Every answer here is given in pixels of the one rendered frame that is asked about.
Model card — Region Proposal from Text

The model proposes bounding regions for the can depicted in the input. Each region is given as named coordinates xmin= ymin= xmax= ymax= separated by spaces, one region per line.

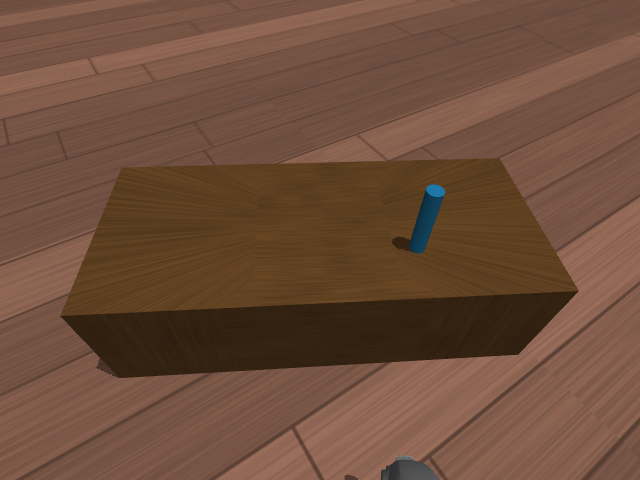
xmin=409 ymin=184 xmax=445 ymax=253

